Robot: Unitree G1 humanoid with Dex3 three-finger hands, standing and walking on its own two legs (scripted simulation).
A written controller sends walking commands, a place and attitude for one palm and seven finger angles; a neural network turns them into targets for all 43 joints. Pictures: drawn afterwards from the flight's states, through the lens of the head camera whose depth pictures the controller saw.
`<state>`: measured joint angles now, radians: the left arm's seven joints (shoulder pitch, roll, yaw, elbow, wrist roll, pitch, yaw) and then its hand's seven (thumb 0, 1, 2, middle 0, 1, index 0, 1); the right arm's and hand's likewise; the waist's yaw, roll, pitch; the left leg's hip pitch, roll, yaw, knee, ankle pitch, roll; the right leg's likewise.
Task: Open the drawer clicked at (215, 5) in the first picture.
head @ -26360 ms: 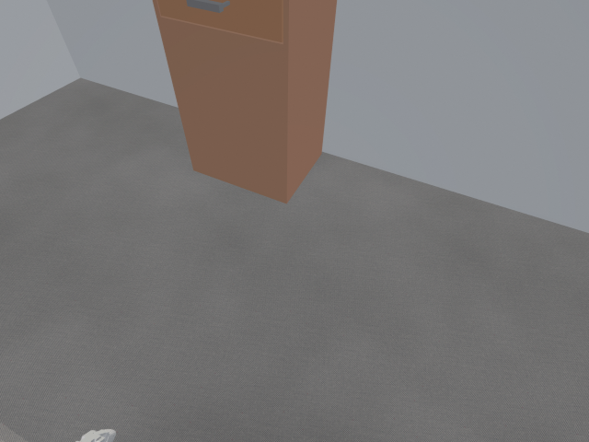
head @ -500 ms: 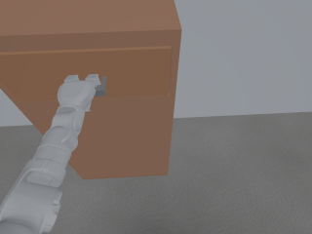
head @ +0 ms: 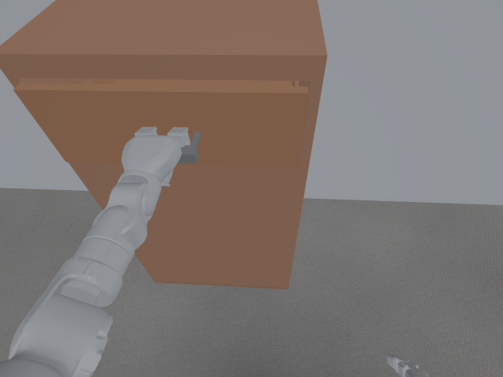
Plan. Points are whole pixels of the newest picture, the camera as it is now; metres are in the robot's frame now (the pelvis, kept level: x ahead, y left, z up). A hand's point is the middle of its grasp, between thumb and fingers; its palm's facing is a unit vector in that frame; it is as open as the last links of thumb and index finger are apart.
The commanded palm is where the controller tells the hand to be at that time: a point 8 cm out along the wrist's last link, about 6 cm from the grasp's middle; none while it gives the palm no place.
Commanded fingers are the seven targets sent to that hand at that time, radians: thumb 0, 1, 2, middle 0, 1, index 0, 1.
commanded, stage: pull the drawer open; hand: left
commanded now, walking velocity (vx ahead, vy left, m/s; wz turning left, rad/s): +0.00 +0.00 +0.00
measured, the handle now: (164, 145) +0.49 +0.18 +0.09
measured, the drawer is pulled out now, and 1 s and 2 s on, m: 0.03 0.12 0.21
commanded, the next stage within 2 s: none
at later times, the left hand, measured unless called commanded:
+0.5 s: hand (153, 209) +0.36 +0.18 +0.07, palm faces +0.04 -0.10 -0.99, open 6.0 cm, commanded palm +0.34 +0.19 +0.13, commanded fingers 0.00 0.90 0.90 -0.40 -1.35 -0.40 -1.35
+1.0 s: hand (149, 218) +0.35 +0.18 +0.07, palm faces +0.01 -0.10 -1.00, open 6.0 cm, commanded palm +0.29 +0.19 +0.13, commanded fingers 0.00 0.90 0.90 -0.40 -1.35 -0.40 -1.35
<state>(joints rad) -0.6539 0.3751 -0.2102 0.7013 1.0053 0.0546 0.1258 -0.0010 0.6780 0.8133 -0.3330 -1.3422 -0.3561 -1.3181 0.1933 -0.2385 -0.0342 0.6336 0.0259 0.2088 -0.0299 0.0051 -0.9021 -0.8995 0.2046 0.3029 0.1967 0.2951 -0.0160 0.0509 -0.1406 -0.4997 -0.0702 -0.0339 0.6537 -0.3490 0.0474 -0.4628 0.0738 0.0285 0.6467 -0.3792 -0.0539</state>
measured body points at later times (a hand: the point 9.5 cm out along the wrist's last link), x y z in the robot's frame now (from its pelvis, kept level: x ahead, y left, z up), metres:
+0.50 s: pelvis +0.01 +0.00 +0.01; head +0.03 -0.03 +0.45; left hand +0.36 +0.18 +0.12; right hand +0.12 -0.27 -0.12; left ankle -0.02 +0.09 -0.72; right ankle -0.05 -0.09 -0.72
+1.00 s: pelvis -0.01 -0.01 +0.00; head +0.00 -0.03 +0.45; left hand +0.34 +0.18 +0.13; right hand +0.16 -0.24 -0.11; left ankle -0.02 +0.09 -0.72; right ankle -0.05 -0.09 -0.72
